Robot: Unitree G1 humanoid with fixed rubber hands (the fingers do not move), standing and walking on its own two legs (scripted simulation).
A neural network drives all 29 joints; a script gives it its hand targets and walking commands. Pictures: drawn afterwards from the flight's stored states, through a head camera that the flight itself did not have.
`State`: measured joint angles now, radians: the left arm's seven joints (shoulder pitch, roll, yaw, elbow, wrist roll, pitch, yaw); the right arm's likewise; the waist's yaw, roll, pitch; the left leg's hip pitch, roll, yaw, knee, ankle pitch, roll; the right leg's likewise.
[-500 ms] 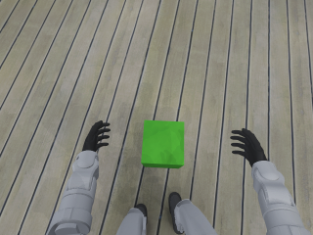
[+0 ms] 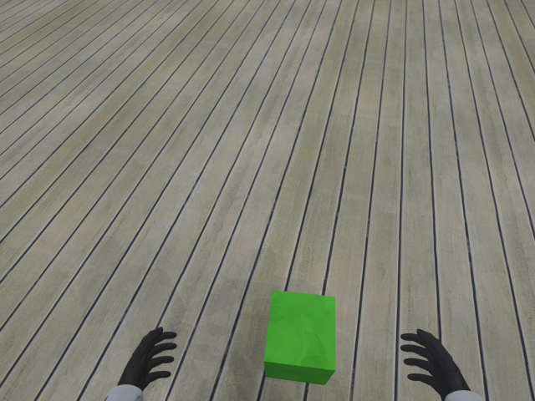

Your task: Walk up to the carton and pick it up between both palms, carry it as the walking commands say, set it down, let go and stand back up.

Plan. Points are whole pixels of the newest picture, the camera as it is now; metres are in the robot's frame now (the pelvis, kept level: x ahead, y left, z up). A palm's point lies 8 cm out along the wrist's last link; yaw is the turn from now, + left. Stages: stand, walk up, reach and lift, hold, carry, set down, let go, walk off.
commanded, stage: let go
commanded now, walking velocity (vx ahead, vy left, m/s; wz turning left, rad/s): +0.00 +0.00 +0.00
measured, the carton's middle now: (299, 338) +0.38 -0.06 -0.65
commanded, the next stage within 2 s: stand in 0.40 s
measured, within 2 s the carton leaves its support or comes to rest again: neither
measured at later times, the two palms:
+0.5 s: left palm out of the picture +0.14 +0.26 -0.08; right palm out of the picture +0.12 -0.24 -0.09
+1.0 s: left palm (168, 376) +0.18 +0.20 -0.13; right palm out of the picture +0.06 -0.30 -0.14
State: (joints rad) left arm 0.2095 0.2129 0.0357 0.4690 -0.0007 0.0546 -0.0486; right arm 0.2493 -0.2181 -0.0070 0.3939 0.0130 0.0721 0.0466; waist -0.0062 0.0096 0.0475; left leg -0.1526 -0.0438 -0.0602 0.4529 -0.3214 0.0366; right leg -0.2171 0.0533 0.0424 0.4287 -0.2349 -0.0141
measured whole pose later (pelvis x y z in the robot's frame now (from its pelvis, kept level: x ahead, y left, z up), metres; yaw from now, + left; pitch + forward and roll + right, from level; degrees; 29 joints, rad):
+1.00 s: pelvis +0.07 -0.03 -0.01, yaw -10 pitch +5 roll +0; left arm 0.33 0.21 0.00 0.80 0.01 -0.03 0.04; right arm 0.35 -0.27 -0.01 0.82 -0.01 -0.01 -0.06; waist -0.03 0.02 -0.08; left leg -0.17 0.03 0.05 0.57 -0.44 -0.02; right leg -0.27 0.13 0.15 0.61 -0.40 -0.07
